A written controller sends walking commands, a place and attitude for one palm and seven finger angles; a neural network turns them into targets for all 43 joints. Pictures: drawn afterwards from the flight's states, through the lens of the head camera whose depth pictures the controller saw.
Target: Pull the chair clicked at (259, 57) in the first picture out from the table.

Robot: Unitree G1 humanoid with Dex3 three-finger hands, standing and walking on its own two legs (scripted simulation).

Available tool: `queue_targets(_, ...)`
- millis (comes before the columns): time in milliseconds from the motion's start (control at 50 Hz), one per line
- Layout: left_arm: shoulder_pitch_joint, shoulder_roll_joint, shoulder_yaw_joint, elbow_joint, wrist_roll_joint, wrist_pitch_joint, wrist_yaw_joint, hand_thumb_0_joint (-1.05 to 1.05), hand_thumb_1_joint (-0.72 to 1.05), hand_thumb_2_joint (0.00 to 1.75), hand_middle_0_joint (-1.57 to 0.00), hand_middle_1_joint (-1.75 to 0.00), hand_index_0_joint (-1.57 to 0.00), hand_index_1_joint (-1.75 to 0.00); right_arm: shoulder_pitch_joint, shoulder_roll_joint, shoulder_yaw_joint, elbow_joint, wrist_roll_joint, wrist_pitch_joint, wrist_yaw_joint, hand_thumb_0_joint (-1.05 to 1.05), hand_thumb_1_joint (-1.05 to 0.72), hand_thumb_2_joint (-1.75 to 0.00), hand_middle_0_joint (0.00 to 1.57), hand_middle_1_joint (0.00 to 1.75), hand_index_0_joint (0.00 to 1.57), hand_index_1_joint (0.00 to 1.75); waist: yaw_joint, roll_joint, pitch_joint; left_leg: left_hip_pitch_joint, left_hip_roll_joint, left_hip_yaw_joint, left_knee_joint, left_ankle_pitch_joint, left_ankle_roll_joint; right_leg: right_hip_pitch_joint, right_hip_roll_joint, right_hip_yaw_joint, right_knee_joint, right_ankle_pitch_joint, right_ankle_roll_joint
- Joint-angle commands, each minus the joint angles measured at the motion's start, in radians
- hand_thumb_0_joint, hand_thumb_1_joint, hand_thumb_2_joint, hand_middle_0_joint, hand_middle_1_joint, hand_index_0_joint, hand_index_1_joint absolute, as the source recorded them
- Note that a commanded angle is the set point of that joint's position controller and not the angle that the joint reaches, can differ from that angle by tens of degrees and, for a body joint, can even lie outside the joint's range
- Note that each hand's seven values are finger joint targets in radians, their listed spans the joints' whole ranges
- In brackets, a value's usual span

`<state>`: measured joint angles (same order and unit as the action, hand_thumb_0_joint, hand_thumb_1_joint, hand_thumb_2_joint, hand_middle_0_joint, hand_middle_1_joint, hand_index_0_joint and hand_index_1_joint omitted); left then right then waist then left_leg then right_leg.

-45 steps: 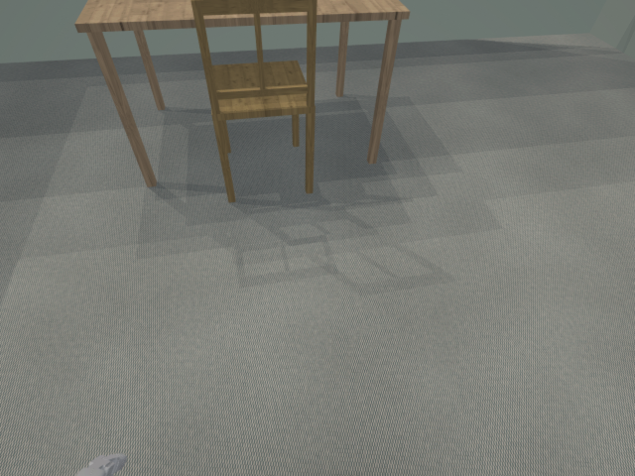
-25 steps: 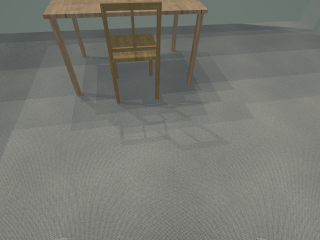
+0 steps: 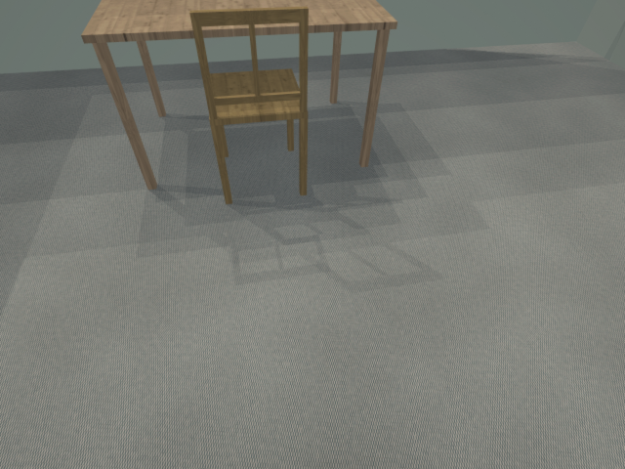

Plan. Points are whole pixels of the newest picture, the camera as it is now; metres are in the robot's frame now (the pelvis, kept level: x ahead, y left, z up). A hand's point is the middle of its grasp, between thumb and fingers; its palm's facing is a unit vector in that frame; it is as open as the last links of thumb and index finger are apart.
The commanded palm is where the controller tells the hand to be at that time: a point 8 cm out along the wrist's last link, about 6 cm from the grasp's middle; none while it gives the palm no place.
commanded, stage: stand and wait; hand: left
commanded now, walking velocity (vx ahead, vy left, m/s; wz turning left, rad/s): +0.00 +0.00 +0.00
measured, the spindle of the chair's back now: (254, 61) +1.45 +0.29 -0.11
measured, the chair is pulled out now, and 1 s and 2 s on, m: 0.00 0.00 0.00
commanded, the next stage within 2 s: look at it before walking up in 0.22 s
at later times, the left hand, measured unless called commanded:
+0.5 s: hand out of the picture +0.07 +0.25 -0.16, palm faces -0.02 -0.95 -0.32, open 7.4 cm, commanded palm none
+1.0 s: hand out of the picture +0.08 +0.25 -0.16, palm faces -0.02 -0.94 -0.33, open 7.4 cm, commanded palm none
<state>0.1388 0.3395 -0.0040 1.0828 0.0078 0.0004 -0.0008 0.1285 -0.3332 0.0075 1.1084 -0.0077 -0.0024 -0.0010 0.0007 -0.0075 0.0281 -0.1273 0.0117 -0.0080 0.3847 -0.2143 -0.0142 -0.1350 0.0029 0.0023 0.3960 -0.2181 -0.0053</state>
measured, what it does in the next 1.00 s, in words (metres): stands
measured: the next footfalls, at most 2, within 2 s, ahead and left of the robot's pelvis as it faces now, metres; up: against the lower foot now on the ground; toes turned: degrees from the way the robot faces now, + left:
right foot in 1.64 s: +0.35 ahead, -0.13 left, +0.00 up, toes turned -16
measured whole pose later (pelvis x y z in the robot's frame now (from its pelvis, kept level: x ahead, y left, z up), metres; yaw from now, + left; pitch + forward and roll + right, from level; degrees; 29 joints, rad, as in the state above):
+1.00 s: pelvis +0.01 +0.01 +0.00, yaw +0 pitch -2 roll +0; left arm 0.14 0.34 0.00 1.09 0.01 0.00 0.01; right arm 0.11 -0.33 0.01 1.11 -0.01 -0.01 0.00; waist 0.01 -0.01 0.03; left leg -0.12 0.01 0.00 0.36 -0.21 -0.01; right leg -0.13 0.00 0.01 0.37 -0.21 0.00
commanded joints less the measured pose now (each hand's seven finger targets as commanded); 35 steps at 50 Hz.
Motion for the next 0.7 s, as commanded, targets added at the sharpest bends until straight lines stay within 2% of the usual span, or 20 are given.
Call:
queue_targets(0, -0.043, 0.204, 0.037, -0.069, 0.002, -0.023, 0.013, 0.00, 0.90, 0.90, -0.20, -0.30, -0.20, -0.30, -0.059, -0.202, -0.040, -0.060, -0.002, -0.025, -0.011, 0.00, -0.90, -0.90, 0.20, 0.30, 0.20, 0.30, 0.003, 0.002, -0.018, -0.031, 0.099, -0.085, -0.068, 0.075, 0.040, -0.031, -0.122, 0.113, -0.092, 0.043, -0.026)
queue_targets(120, -0.040, 0.204, 0.036, -0.068, 0.003, -0.024, 0.012, 0.00, 0.90, 0.90, -0.20, -0.30, -0.20, -0.30, -0.052, -0.199, -0.041, -0.058, -0.002, -0.027, -0.010, 0.00, -0.90, -0.90, 0.20, 0.30, 0.20, 0.30, 0.002, -0.001, -0.029, -0.029, 0.098, -0.089, -0.070, 0.066, 0.041, -0.036, -0.121, 0.119, -0.098, 0.018, -0.025)
queue_targets(240, -0.036, 0.202, 0.036, -0.066, 0.002, -0.027, 0.011, 0.00, 0.90, 0.90, -0.20, -0.30, -0.20, -0.30, -0.051, -0.199, -0.041, -0.055, -0.001, -0.028, -0.010, 0.00, -0.90, -0.90, 0.20, 0.30, 0.20, 0.30, 0.000, -0.005, -0.044, -0.017, 0.101, -0.086, -0.062, 0.097, 0.039, -0.028, -0.124, 0.117, -0.094, 0.064, -0.025)
queue_targets(340, -0.031, 0.201, 0.034, -0.062, 0.001, -0.027, 0.012, 0.00, 0.90, 0.90, -0.20, -0.30, -0.20, -0.30, -0.049, -0.200, -0.040, -0.052, -0.001, -0.030, -0.011, 0.00, -0.90, -0.90, 0.20, 0.30, 0.20, 0.30, 0.001, 0.019, -0.059, -0.010, 0.107, -0.085, -0.067, 0.119, 0.039, -0.012, -0.123, 0.107, -0.083, 0.103, -0.025)
queue_targets(460, -0.025, 0.199, 0.034, -0.057, 0.002, -0.028, 0.013, 0.00, 0.90, 0.90, -0.20, -0.30, -0.20, -0.30, -0.051, -0.201, -0.041, -0.051, 0.000, -0.030, -0.012, 0.00, -0.90, -0.90, 0.20, 0.30, 0.20, 0.30, 0.001, 0.005, -0.053, -0.003, 0.108, -0.086, -0.065, 0.147, 0.040, -0.008, -0.125, 0.105, -0.081, 0.140, -0.024)
queue_targets(540, -0.023, 0.198, 0.033, -0.055, 0.002, -0.026, 0.012, 0.00, 0.90, 0.90, -0.20, -0.30, -0.20, -0.30, -0.057, -0.202, -0.040, -0.051, 0.000, -0.029, -0.012, 0.00, -0.90, -0.90, 0.20, 0.30, 0.20, 0.30, 0.003, 0.019, -0.044, -0.003, 0.107, -0.087, -0.070, 0.134, 0.041, -0.015, -0.124, 0.104, -0.085, 0.123, -0.022)
queue_targets(580, -0.023, 0.200, 0.033, -0.056, 0.003, -0.026, 0.012, 0.00, 0.90, 0.90, -0.20, -0.30, -0.20, -0.30, -0.058, -0.202, -0.042, -0.053, 0.001, -0.027, -0.011, 0.00, -0.90, -0.90, 0.20, 0.30, 0.20, 0.30, 0.002, 0.006, -0.038, -0.002, 0.107, -0.085, -0.068, 0.129, 0.040, -0.022, -0.124, 0.105, -0.089, 0.120, -0.022)
queue_targets(680, -0.026, 0.201, 0.033, -0.057, 0.003, -0.027, 0.013, 0.00, 0.90, 0.90, -0.20, -0.30, -0.20, -0.30, -0.060, -0.203, -0.042, -0.055, 0.002, -0.029, -0.011, 0.00, -0.90, -0.90, 0.20, 0.30, 0.20, 0.30, 0.001, 0.007, -0.058, 0.009, 0.109, -0.087, -0.069, 0.154, 0.041, -0.006, -0.123, 0.102, -0.083, 0.143, -0.020)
